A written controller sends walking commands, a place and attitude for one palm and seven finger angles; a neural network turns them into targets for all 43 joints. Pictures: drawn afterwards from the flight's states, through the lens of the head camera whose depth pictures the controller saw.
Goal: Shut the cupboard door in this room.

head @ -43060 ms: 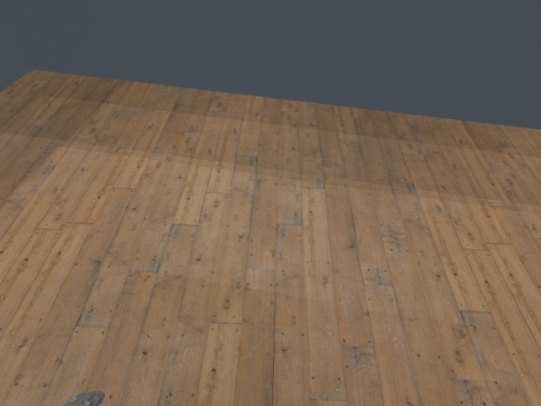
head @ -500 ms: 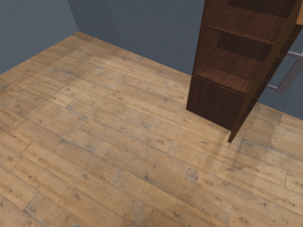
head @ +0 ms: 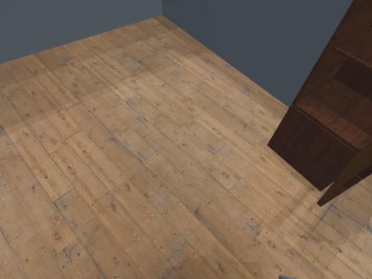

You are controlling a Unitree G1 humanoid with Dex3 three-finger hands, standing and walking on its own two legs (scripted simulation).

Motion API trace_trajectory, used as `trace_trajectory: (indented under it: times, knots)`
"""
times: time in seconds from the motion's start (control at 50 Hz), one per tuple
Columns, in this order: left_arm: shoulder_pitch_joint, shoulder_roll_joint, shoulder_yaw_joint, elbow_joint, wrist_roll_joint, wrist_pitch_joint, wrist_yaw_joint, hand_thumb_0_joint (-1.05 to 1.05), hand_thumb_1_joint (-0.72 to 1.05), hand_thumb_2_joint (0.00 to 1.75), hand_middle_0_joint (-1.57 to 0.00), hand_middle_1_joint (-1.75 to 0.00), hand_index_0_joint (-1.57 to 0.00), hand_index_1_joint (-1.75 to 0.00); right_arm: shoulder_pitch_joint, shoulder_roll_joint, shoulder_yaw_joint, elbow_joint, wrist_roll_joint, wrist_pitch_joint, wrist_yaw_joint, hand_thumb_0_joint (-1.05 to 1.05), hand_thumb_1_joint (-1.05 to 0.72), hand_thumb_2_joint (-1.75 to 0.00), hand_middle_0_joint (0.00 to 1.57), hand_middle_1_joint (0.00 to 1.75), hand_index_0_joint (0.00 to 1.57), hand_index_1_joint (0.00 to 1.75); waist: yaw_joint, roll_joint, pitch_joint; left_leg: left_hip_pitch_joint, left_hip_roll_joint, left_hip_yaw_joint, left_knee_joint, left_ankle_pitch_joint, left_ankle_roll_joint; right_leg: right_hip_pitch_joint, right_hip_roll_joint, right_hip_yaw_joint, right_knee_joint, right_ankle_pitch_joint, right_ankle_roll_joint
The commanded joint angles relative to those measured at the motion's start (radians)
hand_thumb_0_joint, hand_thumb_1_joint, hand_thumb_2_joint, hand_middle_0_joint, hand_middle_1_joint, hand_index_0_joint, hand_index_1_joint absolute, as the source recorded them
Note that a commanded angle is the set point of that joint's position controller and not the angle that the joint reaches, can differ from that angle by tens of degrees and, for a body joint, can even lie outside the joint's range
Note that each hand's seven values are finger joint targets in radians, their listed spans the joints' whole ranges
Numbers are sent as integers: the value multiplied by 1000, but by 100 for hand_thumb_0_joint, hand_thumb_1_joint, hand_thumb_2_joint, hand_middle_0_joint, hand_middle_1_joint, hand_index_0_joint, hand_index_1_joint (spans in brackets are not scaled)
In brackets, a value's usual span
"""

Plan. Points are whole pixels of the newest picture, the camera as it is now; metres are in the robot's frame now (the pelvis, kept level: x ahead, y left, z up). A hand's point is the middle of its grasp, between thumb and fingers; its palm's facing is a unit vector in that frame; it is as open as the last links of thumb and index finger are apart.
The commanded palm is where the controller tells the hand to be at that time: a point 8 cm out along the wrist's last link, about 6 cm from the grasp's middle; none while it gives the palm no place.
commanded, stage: stand and wait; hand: left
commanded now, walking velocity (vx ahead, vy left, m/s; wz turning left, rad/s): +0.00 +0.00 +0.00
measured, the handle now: out of the picture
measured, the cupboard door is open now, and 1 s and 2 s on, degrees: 93 93 93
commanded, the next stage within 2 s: turn or walk to find it in 0.26 s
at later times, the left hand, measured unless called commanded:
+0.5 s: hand out of the picture +0.05 +0.17 -0.16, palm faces +0.10 -0.97 -0.23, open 7.3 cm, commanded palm none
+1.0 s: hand out of the picture +0.02 +0.16 -0.16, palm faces +0.12 -0.97 -0.20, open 7.4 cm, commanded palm none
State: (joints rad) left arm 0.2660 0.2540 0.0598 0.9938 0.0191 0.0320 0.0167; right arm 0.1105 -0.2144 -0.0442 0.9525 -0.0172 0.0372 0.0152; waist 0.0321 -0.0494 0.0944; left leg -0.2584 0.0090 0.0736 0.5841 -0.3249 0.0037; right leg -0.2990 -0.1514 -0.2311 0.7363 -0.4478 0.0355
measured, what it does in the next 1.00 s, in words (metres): steps on the spot: right foot, then left foot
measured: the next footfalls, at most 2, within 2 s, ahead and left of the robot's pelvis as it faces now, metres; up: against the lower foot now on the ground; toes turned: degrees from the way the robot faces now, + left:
right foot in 0.32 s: +0.07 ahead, -0.14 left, +0.00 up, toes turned -3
left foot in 0.58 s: +0.03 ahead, +0.11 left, +0.00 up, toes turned +8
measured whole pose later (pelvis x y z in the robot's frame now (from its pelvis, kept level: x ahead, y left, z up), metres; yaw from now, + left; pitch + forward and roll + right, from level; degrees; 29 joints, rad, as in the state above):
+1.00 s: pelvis +0.03 -0.01 +0.01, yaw +5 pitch -1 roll +0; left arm 0.25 0.15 0.01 1.13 0.01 0.00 0.03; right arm 0.24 -0.16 -0.02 1.12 -0.01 0.00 -0.03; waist 0.00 0.00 0.05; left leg -0.15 0.02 0.04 0.47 -0.30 -0.01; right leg -0.18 -0.07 -0.12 0.50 -0.29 0.01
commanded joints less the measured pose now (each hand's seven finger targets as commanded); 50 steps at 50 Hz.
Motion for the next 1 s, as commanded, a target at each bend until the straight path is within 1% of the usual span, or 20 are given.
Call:
trace_trajectory:
  times: [0.0,0.06,0.18,0.24,0.26,0.28,0.3,0.32,0.34,0.4,0.48,0.52,0.54,0.56,0.58,0.6,0.64,0.7,0.78,0.98]
  knots:
    - [-85,61,10,-91,-10,-8,2,0,90,90,-20,-30,-20,-30,99,-200,-50,-25,-3,-24,-37,0,-90,-90,20,30,20,30,-69,292,-128,203,333,-338,-244,588,204,-246,22,192,315,-124,33]
    - [-35,44,3,-41,-7,-11,-7,0,90,90,-20,-30,-20,-30,49,-148,-30,-23,-1,-40,-43,0,-90,-90,20,30,20,30,-29,180,-114,195,257,-211,-236,628,156,-213,39,193,304,-9,38]
    - [-33,7,-21,-18,-6,-15,-4,0,90,90,-20,-30,-20,-30,65,-137,-32,16,-3,-40,-39,0,-90,-90,20,30,20,30,-36,205,-88,143,226,-182,-236,552,137,-65,74,147,12,24,38]
    - [32,10,-22,16,-5,-32,0,0,90,90,-20,-30,-20,-30,59,-112,-32,35,1,-41,-39,0,-90,-90,20,30,20,30,-5,193,-89,99,190,-163,-175,475,89,72,82,130,-224,203,31]
    - [52,32,-18,26,-3,-40,2,0,90,90,-20,-30,-20,-30,62,-97,-29,36,6,-42,-36,0,-90,-90,20,30,20,30,3,144,-93,58,153,-150,-125,390,48,142,58,147,-321,313,26]
    - [56,82,-12,30,2,-48,9,0,90,90,-20,-30,-20,-30,81,-58,-24,32,13,-42,-32,0,-90,-90,20,30,20,30,-6,15,-108,-20,91,-103,-48,248,6,205,-47,260,-338,444,-9]
    - [42,131,-4,24,4,-50,9,0,90,90,-20,-30,-20,-30,93,-29,-17,20,18,-38,-25,0,-90,-90,20,30,20,30,-19,-95,-96,-75,12,-49,15,28,-23,204,-175,363,-368,519,-73]
    - [51,154,9,17,2,-53,10,0,90,90,-20,-30,-20,-30,76,-36,-21,11,13,-17,-30,0,-90,-90,20,30,20,30,3,-220,-88,-83,-11,-39,157,-212,-36,137,-252,434,-448,485,-155]
    - [42,149,17,11,4,-49,11,0,90,90,-20,-30,-20,-30,43,-52,-28,7,8,-5,-30,0,-90,-90,20,30,20,30,22,-233,-47,-100,4,-86,283,-266,-28,69,-262,460,-474,432,-194]
    - [-24,100,14,-5,8,-44,14,0,90,90,-20,-30,-20,-30,78,-23,-23,37,12,-13,-26,0,-90,-90,20,30,20,30,-7,-114,-47,-112,17,-82,337,-206,-27,89,-190,321,-417,540,-192]
    - [0,96,15,16,6,-44,16,0,90,90,-20,-30,-20,-30,114,6,-8,58,10,-25,-26,0,-90,-90,20,30,20,30,0,-114,-110,-46,10,-23,72,-100,-42,164,-140,264,-364,574,-162]
    - [-32,84,12,24,-5,-39,17,0,90,90,-20,-30,-20,-30,179,7,-4,89,7,-35,-26,0,-90,-90,20,30,20,30,-32,-83,-126,100,19,-23,-138,87,-41,93,-106,236,-312,438,-111]
    - [-27,55,5,19,-13,-34,16,0,90,90,-20,-30,-20,-30,208,-21,-6,100,6,-46,-27,0,-90,-90,20,30,20,30,-40,17,-140,175,65,-81,-216,172,-27,33,-59,206,-251,340,-71]
    - [-14,18,-3,11,-17,-28,12,0,90,90,-20,-30,-20,-30,195,-71,-13,93,-1,-53,-30,0,-90,-90,20,30,20,30,-25,168,-120,152,185,-221,-256,239,19,-16,20,157,-211,212,-22]
    - [-3,-9,-9,13,-16,-26,9,0,90,90,-20,-30,-20,-30,165,-110,-16,80,-2,-51,-33,0,-90,-90,20,30,20,30,-11,223,-104,74,256,-289,-292,216,66,23,50,135,-206,130,1]
    - [-39,-16,-17,31,-10,-21,10,0,90,90,-20,-30,-20,-30,136,-94,-12,92,-1,-54,-39,0,-90,-90,20,30,20,30,-22,294,-60,19,252,-305,-361,173,81,49,61,128,-175,96,9]
    - [-20,-17,-28,60,-6,-21,5,0,90,90,-20,-30,-20,-30,125,-64,-2,104,0,-59,-51,0,-90,-90,20,30,20,30,-5,255,-14,19,217,-236,-341,279,78,60,52,154,-173,109,-1]
    - [19,-2,-30,92,-12,-31,7,0,90,90,-20,-30,-20,-30,142,-53,0,114,9,-60,-54,0,-90,-90,20,30,20,30,-5,178,-74,95,164,-171,-231,454,50,110,36,148,-275,273,2]
    - [29,14,-24,97,-8,-38,14,0,90,90,-20,-30,-20,-30,163,-34,-3,115,10,-49,-49,0,-90,-90,20,30,20,30,-23,5,-80,74,107,-114,-164,308,7,128,-19,184,-304,416,-23]
    - [30,-1,-34,101,-12,-45,20,0,90,90,-20,-30,-20,-30,191,-13,13,148,8,-53,-48,0,-90,-90,20,30,20,30,-28,39,-38,79,101,-97,-198,280,-7,129,-8,190,-338,392,-32]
